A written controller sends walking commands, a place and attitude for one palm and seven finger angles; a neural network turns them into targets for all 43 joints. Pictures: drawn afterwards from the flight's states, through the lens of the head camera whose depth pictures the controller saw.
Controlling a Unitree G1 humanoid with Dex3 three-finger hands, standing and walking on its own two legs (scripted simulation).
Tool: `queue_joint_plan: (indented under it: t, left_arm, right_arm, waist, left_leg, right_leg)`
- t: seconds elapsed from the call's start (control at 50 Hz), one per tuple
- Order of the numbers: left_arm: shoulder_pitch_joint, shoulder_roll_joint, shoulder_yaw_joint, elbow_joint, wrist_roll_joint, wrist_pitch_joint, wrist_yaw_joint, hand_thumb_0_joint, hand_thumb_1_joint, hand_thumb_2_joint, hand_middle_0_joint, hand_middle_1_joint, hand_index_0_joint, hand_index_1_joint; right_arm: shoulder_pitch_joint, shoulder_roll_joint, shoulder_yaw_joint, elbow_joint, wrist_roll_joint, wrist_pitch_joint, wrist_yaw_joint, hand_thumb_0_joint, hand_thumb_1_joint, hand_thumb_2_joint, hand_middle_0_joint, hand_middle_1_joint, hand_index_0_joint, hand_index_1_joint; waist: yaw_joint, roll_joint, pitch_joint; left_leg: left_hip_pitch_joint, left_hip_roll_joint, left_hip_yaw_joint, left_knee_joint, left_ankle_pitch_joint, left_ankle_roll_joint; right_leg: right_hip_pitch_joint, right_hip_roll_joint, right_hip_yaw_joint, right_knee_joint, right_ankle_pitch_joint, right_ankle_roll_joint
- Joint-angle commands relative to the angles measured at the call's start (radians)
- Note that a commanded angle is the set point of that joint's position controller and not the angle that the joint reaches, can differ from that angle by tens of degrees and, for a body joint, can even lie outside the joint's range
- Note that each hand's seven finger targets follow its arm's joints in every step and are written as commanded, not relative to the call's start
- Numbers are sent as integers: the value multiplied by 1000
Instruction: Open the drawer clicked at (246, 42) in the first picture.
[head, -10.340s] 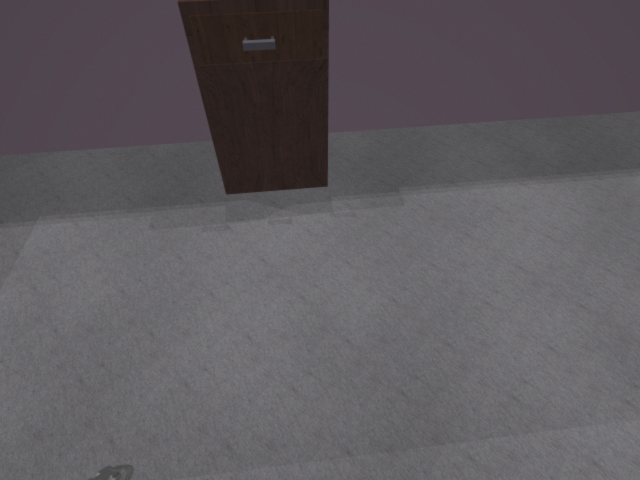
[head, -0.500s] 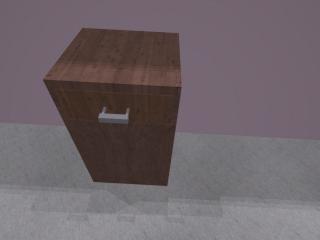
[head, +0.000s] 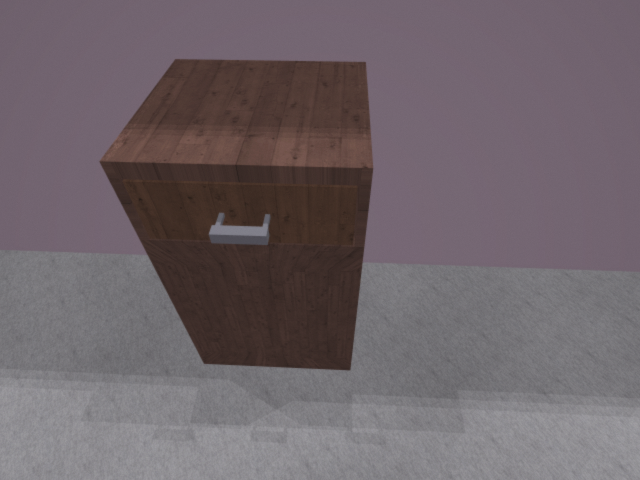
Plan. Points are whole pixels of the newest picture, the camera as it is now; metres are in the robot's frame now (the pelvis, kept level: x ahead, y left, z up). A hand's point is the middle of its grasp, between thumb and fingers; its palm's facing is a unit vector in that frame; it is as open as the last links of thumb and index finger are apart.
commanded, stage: look again from close up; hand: left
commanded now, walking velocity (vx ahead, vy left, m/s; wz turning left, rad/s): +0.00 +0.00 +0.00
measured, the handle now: (241, 226) +0.57 +0.20 -0.06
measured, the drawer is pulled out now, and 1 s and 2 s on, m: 0.00 0.00 0.00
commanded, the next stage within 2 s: raise the hand with hooked fingers in 0.20 s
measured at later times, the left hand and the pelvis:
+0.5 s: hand (181, 454) +0.17 +0.19 -0.06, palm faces -0.12 -0.59 -0.80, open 7.6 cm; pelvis +0.00 -0.02 -0.01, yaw -1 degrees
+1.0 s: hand (178, 411) +0.21 +0.20 -0.03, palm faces +0.06 -0.06 -1.00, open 10.2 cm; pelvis +0.00 -0.06 -0.05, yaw +0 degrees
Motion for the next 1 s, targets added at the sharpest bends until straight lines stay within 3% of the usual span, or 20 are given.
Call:
queue_joint_plan:
  t: [0.0, 0.26, 0.28, 0.3, 0.32, 0.34, 0.36, 0.38, 0.4, 0.42, 0.46, 0.5, 0.52, 0.58, 0.64, 0.74, 0.8, 0.86, 0.94, 0.98]
  left_arm:
    - [64, 83, 13, -28, -3, -5, 6, 0, 900, 900, -200, -300, -200, -300]
    - [35, 103, 18, -34, -3, -2, 3, 0, 900, 900, -200, -300, -200, -300]
    - [77, 144, 15, -5, 5, -12, 44, 0, 900, 900, -200, -300, -200, -300]
    - [-747, 464, 28, -1508, 178, -178, 58, 0, 877, 890, -202, -315, -202, -315]
    - [-239, 401, 38, -1245, 203, -102, 137, 0, 853, 880, -203, -330, -203, -330]
    - [27, 202, -53, -1128, 192, 49, 189, 0, 830, 870, -205, -345, -205, -345]
    - [47, 100, -134, -1100, 249, 71, 192, 0, 807, 860, -207, -360, -207, -360]
    - [-55, 209, -79, -1173, 336, 57, 222, 0, 783, 850, -208, -375, -208, -375]
    - [-11, 281, -34, -1156, 455, 48, 254, 0, 760, 840, -210, -390, -210, -390]
    - [68, 261, -34, -1097, 558, 53, 282, 0, 737, 830, -212, -405, -212, -405]
    - [259, 228, -34, -1043, 742, 39, 326, 0, 690, 810, -215, -435, -215, -435]
    - [416, 187, -51, -1010, 877, 20, 357, 0, 643, 790, -218, -465, -218, -465]
    - [448, 190, -44, -1024, 923, 4, 367, 0, 620, 780, -220, -480, -220, -480]
    - [405, 300, 63, -1125, 1017, -68, 403, 0, 550, 750, -225, -525, -225, -525]
    - [263, 390, 145, -1254, 1095, -119, 470, 0, 480, 720, -230, -570, -230, -570]
    - [-100, 464, 196, -1442, 1096, -180, 564, 0, 363, 670, -238, -645, -238, -645]
    - [-104, 442, 164, -1404, 1056, -160, 556, 0, 293, 640, -243, -690, -243, -690]
    - [-68, 428, 128, -1355, 1017, -68, 503, 0, 223, 610, -248, -735, -248, -735]
    - [27, 446, 125, -1310, 972, 45, 389, 0, 130, 570, -255, -795, -255, -795]
    - [39, 451, 119, -1335, 962, 47, 342, 0, 83, 550, -258, -825, -258, -825]
  right_arm:
    - [61, -85, -17, -30, 3, -25, -1, 0, -900, -900, 200, 300, 200, 300]
    - [33, -93, -15, 6, 3, -20, -1, 0, -900, -900, 200, 300, 200, 300]
    - [-55, -142, -28, -58, 17, -20, 7, 0, -900, -900, 200, 300, 200, 300]
    - [-78, -288, -40, -397, 63, -159, -31, 0, -900, -900, 200, 300, 200, 300]
    - [-146, -224, -36, -357, 47, -261, -71, 0, -900, -900, 200, 300, 200, 300]
    - [-157, -166, -58, -340, 65, -291, -72, 0, -900, -900, 200, 300, 200, 300]
    - [-139, -168, -53, -326, 64, -303, -73, 0, -900, -900, 200, 300, 200, 300]
    - [-190, -214, -63, -382, 44, -306, -64, 0, -900, -900, 200, 300, 200, 300]
    - [-185, -239, -71, -406, 15, -287, -58, 0, -900, -900, 200, 300, 200, 300]
    - [-202, -228, -73, -450, -5, -259, -47, 0, -900, -900, 200, 300, 200, 300]
    - [-233, -216, -97, -539, -24, -197, -13, 0, -900, -900, 200, 300, 200, 300]
    - [-291, -218, -111, -604, -44, -115, 25, 0, -900, -900, 200, 300, 200, 300]
    - [-320, -216, -110, -632, -46, -76, 44, 0, -900, -900, 200, 300, 200, 300]
    - [-366, -196, -100, -674, -36, -7, 73, 0, -900, -900, 200, 300, 200, 300]
    - [-349, -181, -99, -696, -59, 26, 79, 0, -900, -900, 200, 300, 200, 300]
    - [-331, -169, -104, -698, -81, 49, 54, 0, -900, -900, 200, 300, 200, 300]
    - [-326, -181, -105, -692, -75, 39, 45, 0, -900, -900, 200, 300, 200, 300]
    - [-337, -181, -93, -688, -62, 47, 35, 0, -900, -900, 200, 300, 200, 300]
    - [-367, -177, -60, -686, -39, 62, 7, 0, -900, -900, 200, 300, 200, 300]
    - [-355, -176, -55, -678, -36, 62, 2, 0, -900, -900, 200, 300, 200, 300]
  waist:
    - [1, -41, 91]
    - [2, -42, 76]
    - [27, -166, 106]
    - [-76, 184, -402]
    - [24, 308, -382]
    - [3, 199, -210]
    - [-20, 112, -96]
    - [-27, 94, 8]
    - [-26, 33, -59]
    - [-12, -91, -51]
    - [59, -180, -105]
    - [99, -204, -63]
    - [114, -209, -60]
    - [153, -204, -160]
    - [144, -117, -245]
    - [52, -25, -367]
    - [24, 7, -377]
    - [21, -46, -353]
    - [58, -137, -337]
    - [75, -111, -327]
  left_leg:
    - [-90, 136, -147, -178, 136, -1]
    - [-34, 133, -126, -183, 161, -11]
    - [-89, 159, -104, -16, 279, -41]
    - [219, 57, -98, -109, 386, -21]
    - [278, 104, -102, -103, 508, -61]
    - [89, 97, -111, -160, 336, -98]
    - [17, 82, -97, -125, 279, -71]
    - [-76, 60, -119, -76, 171, -59]
    - [-117, 50, -124, -32, 119, -50]
    - [-180, 40, -120, 8, 89, -47]
    - [-233, 18, -77, 61, 78, -55]
    - [-303, 10, -52, 100, 59, -58]
    - [-326, 5, -43, 117, 61, -55]
    - [-387, -9, -32, 167, 98, -49]
    - [-364, -25, -38, 255, 120, -44]
    - [-309, -34, -67, 434, 56, -26]
    - [-320, -30, -65, 455, 28, -23]
    - [-378, -26, -57, 410, 43, -19]
    - [-403, -15, -50, 295, 80, -20]
    - [-371, -13, -50, 244, 97, -26]
  right_leg:
    - [49, -37, 59, -70, 87, -58]
    - [65, -45, 69, -104, 111, -54]
    - [26, -72, 104, -96, 347, -46]
    - [67, 59, 119, 14, 284, -75]
    - [-37, 57, 40, 88, 44, -88]
    - [-123, 69, 7, 132, -99, -67]
    - [-152, 74, 9, 99, -56, -61]
    - [-185, 79, 30, 57, -17, -73]
    - [-194, 82, 40, 53, -18, -82]
    - [-230, 88, 31, 65, -63, -86]
    - [-241, 101, 70, 74, -170, -93]
    - [-272, 106, 112, 86, -153, -107]
    - [-263, 101, 128, 96, -105, -112]
    - [-194, 82, 187, 164, 53, -108]
    - [-282, 80, 244, 222, 75, -110]
    - [-471, 55, 310, 257, -30, -97]
    - [-480, 57, 278, 257, -42, -88]
    - [-342, 59, 254, 230, 53, -72]
    - [-113, 51, 241, 184, 245, -52]
    - [-66, 46, 214, 176, 277, -49]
